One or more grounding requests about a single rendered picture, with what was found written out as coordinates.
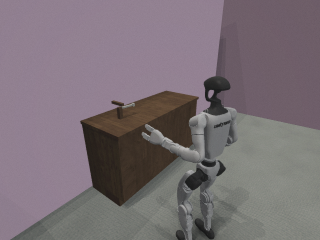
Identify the left robot foot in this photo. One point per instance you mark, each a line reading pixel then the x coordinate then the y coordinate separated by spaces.
pixel 180 235

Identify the counter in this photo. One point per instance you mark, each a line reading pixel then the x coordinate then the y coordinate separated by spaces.
pixel 121 161

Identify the robot left upper arm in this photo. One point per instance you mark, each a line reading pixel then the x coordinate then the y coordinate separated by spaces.
pixel 197 125

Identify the robot right upper arm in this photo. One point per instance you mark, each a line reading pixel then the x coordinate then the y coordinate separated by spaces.
pixel 233 134

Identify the robot left hand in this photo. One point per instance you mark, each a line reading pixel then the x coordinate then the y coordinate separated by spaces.
pixel 156 136

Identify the robot right thigh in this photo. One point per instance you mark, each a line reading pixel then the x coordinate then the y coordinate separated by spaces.
pixel 205 194

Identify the tap lever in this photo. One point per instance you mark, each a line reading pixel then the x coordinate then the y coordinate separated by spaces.
pixel 126 106

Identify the left robot forearm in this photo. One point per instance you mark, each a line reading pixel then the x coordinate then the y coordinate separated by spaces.
pixel 185 153

